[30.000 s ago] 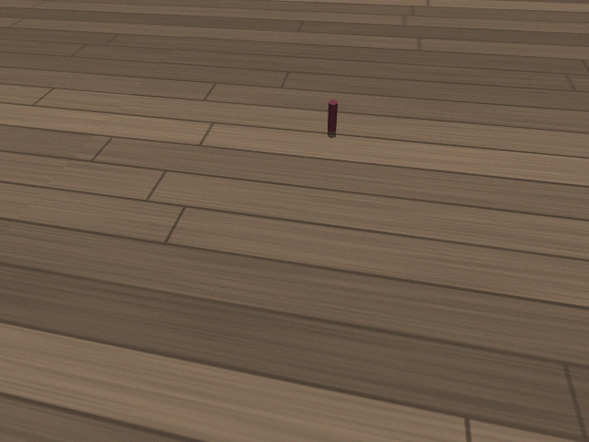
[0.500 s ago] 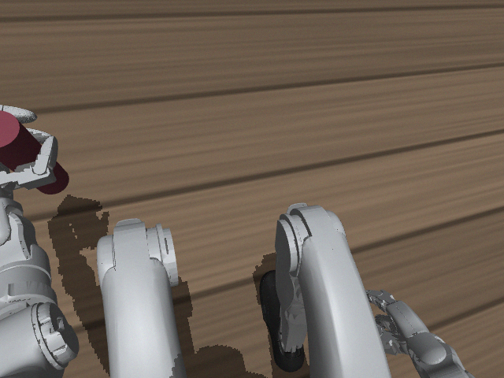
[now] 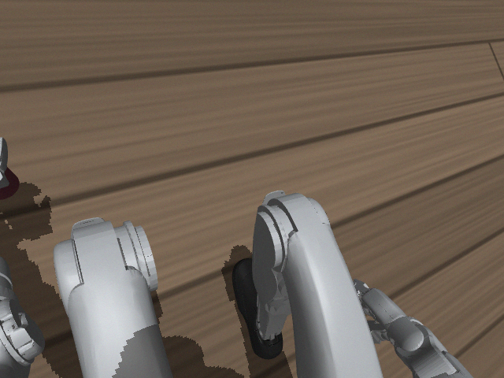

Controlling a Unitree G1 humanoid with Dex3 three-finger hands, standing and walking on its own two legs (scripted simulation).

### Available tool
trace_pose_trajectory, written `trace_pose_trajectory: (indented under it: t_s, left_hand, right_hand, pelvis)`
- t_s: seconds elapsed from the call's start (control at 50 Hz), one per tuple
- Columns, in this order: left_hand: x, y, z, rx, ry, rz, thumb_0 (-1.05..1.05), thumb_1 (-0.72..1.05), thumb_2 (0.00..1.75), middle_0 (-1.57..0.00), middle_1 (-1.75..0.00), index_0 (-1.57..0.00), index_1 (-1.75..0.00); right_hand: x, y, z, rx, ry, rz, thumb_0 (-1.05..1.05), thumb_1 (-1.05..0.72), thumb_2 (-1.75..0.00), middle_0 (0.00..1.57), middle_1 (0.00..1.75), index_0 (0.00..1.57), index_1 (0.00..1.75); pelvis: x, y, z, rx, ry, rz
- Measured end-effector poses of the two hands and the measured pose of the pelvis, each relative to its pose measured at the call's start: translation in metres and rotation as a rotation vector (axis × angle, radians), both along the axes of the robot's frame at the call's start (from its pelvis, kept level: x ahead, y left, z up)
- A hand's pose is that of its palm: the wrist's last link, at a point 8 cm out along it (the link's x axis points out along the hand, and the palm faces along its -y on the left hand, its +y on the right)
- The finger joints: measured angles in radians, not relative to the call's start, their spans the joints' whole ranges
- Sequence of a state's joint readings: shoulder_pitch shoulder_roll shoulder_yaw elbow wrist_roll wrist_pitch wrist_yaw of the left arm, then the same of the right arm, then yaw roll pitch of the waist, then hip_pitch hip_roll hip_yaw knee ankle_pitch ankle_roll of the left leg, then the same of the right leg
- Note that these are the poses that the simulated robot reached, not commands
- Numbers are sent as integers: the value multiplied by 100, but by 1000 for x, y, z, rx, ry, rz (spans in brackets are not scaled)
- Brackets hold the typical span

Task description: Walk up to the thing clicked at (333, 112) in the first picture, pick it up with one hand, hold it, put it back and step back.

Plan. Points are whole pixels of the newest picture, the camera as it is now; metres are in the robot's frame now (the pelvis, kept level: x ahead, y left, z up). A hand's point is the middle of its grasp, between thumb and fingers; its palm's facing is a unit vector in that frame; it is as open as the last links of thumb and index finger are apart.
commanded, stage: lower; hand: left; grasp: from the side
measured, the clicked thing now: out of the picture +0.42 +0.33 -0.15
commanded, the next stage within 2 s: loosen in 0.92 s
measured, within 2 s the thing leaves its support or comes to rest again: rests again in 0.72 s
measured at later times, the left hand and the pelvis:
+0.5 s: hand out of the picture +0.43 +0.32 -0.15, palm faces +0.43 -0.91 -0.02, open 6.9 cm; pelvis -0.01 +0.01 -0.01, yaw -2 degrees
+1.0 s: hand out of the picture +0.43 +0.31 -0.17, palm faces +0.44 -0.90 -0.02, open 6.9 cm; pelvis -0.01 +0.01 -0.01, yaw -4 degrees
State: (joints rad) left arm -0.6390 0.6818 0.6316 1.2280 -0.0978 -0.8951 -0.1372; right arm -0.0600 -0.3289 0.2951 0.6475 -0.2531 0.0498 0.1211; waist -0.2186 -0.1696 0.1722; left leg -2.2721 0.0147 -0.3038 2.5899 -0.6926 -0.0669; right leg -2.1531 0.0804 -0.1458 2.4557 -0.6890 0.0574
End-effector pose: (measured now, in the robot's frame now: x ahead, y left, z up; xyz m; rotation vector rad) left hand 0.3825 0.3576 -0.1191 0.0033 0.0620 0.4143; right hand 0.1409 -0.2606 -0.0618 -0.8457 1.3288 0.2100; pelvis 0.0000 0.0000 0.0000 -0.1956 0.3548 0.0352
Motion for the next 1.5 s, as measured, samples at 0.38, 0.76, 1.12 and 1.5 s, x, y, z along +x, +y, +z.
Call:
trace_pose_trajectory:
  t_s: [0.38, 0.76, 1.12, 1.5]
  left_hand:
    - [1, -3, -24, -14, 7, 33, 1, 0, 113, -96, -108, -90, -107]
    - [5, -2, -45, -4, 3, 38, 1, 0, 113, -96, -108, -90, -106]
    - [6, -5, -49, 0, -10, 41, 1, 0, 111, -96, -108, -90, -106]
    - [9, -3, -50, -16, -32, 39, 0, -25, 41, -64, -54, -63, -53]
  right_hand:
    - [5, 6, 15, -60, -3, 122, 0, -91, -90, 21, 30, 20, 30]
    - [-4, 15, 22, -100, 44, 173, 0, -90, -90, 21, 30, 20, 30]
    - [7, 21, 26, -113, 19, 226, 0, -89, -90, 21, 30, 20, 30]
    - [2, 29, 31, -121, 25, 225, 0, -91, -90, 21, 30, 20, 30]
  pelvis:
    - [-7, 6, -5, -39, -71, -17]
    - [-9, 12, -7, -73, -107, -33]
    - [-12, 14, -9, -85, -129, -46]
    - [-13, 18, -8, -104, -136, -53]
